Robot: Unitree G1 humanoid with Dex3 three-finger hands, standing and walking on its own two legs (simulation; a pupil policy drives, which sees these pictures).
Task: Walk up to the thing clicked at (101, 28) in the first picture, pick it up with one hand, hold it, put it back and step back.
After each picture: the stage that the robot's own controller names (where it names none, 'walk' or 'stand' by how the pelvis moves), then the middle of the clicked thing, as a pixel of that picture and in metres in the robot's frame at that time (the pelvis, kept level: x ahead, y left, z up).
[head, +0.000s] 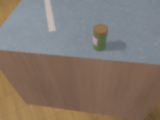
stand; (99, 38) +0.60 -0.05 -0.02
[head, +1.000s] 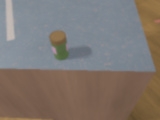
rise first; (59, 46) +0.50 +0.15 +0.01
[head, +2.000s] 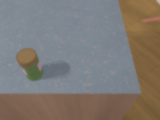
stand; (31, 65) +0.39 +0.22 +0.02
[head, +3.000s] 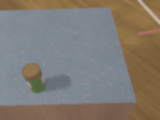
stand; (34, 78) +0.38 +0.22 -0.02
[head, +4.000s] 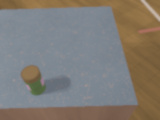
stand; (34, 81) +0.37 +0.22 -0.02
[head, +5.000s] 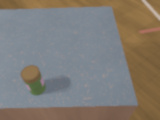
stand; (34, 81) +0.37 +0.22 -0.02
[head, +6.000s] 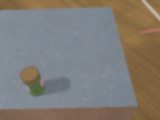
stand; (33, 81) +0.36 +0.23 -0.02
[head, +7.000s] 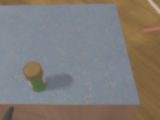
rise first; (36, 77) +0.37 +0.22 -0.02
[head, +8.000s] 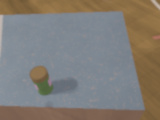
go down; (42, 81) +0.37 +0.22 -0.02
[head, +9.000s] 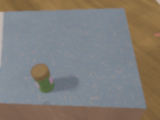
go down; (43, 78) +0.37 +0.22 -0.02
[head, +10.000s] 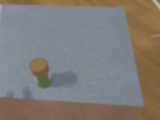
go down; (41, 73) +0.39 +0.21 -0.01
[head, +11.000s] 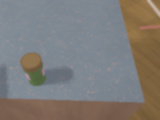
go down; (34, 70) +0.38 +0.20 +0.02
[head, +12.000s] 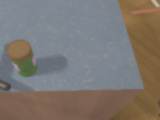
close in; (23, 59) +0.39 +0.20 +0.05
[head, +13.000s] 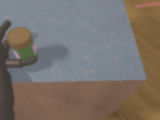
close; (24, 47) +0.42 +0.20 +0.07
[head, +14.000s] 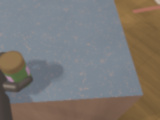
lift; (17, 71) +0.36 +0.22 +0.05
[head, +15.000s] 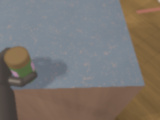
lift; (22, 66) +0.36 +0.21 +0.06
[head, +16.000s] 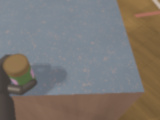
lift; (21, 73) +0.34 +0.21 +0.06
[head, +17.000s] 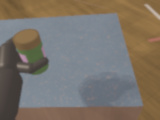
lift; (32, 52) +0.33 +0.17 +0.21
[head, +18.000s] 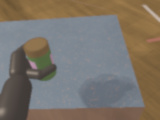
hold; (41, 59) +0.33 +0.15 +0.18
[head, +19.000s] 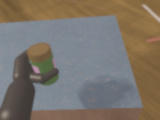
crouch; (44, 64) +0.33 +0.15 +0.16
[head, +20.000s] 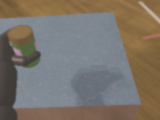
crouch; (25, 47) +0.37 +0.20 +0.19
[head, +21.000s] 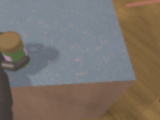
lower; (14, 51) +0.42 +0.21 +0.05
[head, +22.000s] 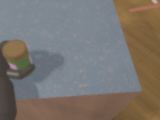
lower; (19, 59) +0.40 +0.21 +0.05
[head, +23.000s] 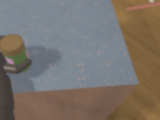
lower; (16, 54) +0.41 +0.21 +0.06
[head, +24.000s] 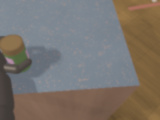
lower; (16, 54) +0.41 +0.22 +0.06
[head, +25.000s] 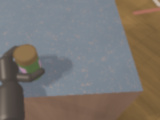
open; (29, 63) +0.38 +0.19 +0.05
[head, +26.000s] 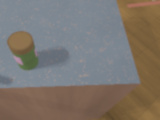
rise; (24, 52) +0.40 +0.19 +0.06
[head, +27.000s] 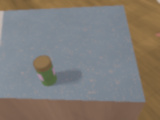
sink last; (45, 71) +0.40 +0.21 +0.02
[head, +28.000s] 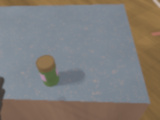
stand; (48, 71) +0.39 +0.19 +0.02
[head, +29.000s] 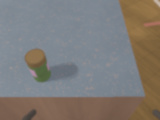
stand; (38, 66) +0.39 +0.19 +0.04
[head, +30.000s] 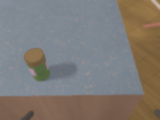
stand; (38, 65) +0.40 +0.20 +0.05
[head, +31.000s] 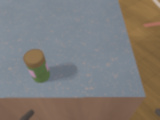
stand; (37, 66) +0.39 +0.20 +0.05
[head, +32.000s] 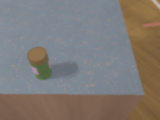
stand; (40, 64) +0.40 +0.19 +0.03
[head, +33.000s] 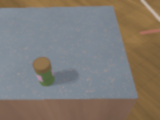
stand; (44, 72) +0.41 +0.19 -0.02
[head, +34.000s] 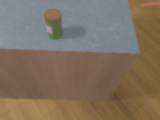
walk; (54, 25) +0.57 +0.16 -0.01
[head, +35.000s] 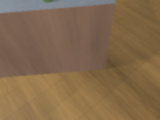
walk; out of the picture +0.87 +0.25 +0.01
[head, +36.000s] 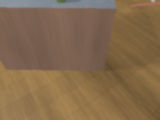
stand; out of the picture +1.03 +0.20 -0.01
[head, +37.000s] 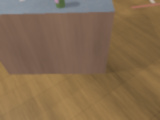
stand; out of the picture +1.03 +0.19 -0.02
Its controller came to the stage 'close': yes
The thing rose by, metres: 0.20
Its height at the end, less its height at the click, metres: +0.00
